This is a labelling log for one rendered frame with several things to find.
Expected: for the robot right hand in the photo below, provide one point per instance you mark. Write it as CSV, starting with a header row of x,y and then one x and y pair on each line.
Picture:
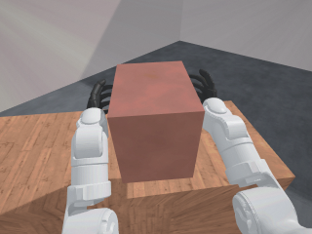
x,y
207,87

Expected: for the carton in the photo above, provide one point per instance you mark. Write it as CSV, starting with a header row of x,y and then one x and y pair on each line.
x,y
155,118

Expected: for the robot left upper arm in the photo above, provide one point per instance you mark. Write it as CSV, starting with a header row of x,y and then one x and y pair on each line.
x,y
92,221

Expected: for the robot left hand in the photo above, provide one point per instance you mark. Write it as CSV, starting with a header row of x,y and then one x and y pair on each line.
x,y
96,96

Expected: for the pedestal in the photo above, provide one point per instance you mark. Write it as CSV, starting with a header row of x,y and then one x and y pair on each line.
x,y
35,171

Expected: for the robot right upper arm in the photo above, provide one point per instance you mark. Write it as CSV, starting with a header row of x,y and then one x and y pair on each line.
x,y
266,210

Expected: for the robot right forearm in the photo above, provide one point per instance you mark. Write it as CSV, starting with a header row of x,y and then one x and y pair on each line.
x,y
236,148

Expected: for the robot left forearm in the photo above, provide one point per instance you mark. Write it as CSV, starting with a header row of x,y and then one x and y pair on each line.
x,y
89,159

